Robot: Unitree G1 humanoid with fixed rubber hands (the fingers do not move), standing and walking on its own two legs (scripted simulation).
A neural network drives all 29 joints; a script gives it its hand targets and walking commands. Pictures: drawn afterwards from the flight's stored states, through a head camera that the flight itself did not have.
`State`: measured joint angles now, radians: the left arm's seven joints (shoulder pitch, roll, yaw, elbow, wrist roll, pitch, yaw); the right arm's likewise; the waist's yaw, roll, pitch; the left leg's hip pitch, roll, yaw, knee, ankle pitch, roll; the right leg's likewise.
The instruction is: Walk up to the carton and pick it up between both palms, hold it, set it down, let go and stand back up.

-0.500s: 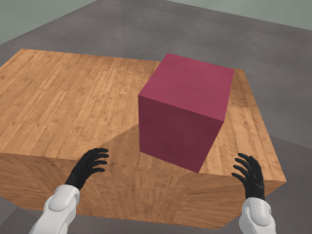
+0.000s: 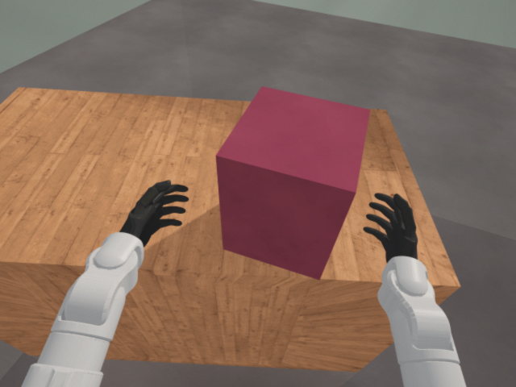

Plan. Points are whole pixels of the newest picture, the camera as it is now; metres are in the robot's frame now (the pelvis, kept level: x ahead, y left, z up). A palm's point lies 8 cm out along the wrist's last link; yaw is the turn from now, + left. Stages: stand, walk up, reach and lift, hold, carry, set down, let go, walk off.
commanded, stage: reach and lift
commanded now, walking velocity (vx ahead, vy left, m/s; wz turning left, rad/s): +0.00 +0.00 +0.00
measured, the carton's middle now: (291, 184) +0.44 -0.06 +0.06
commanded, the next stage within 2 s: none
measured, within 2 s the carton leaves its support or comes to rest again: neither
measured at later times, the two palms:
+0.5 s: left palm (162, 187) +0.37 +0.16 +0.12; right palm (394, 214) +0.33 -0.20 +0.11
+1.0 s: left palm (175, 142) +0.43 +0.14 +0.16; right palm (397, 173) +0.37 -0.20 +0.15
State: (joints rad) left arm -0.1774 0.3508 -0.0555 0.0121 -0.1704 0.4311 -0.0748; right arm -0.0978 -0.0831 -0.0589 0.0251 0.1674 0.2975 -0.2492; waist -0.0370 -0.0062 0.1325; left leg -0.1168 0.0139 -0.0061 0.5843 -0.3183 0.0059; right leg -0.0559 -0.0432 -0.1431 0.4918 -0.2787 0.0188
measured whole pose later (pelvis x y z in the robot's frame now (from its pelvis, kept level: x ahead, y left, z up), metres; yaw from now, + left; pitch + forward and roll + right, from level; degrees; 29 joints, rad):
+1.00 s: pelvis -0.02 +0.00 +0.00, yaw +0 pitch +0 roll -2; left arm -0.84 0.36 -0.05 0.60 -0.17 0.47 -0.01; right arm -0.78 -0.11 -0.11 0.59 0.19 0.32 -0.25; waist -0.13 -0.01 0.04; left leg -0.32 0.02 -0.01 0.58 -0.26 0.01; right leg -0.26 -0.04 -0.14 0.49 -0.23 0.01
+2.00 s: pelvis -0.01 +0.00 +0.00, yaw -1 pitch +17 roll -2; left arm -1.10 0.33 -0.12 1.23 -0.20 -0.02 0.00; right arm -0.83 -0.12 -0.11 1.01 0.23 -0.04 -0.26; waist -0.17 -0.01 -0.13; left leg -0.66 0.02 -0.01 0.58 -0.23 0.01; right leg -0.60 -0.03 -0.14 0.49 -0.19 0.00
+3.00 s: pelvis +0.01 +0.00 +0.00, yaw -1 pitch +6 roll -3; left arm -0.97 0.12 0.35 1.31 0.19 -0.11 -0.03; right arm -0.72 0.10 -0.47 1.01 -0.29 -0.14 -0.19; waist -0.17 -0.01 -0.10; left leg -0.39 0.02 -0.01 0.58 -0.29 0.01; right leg -0.32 -0.03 -0.14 0.46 -0.24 0.02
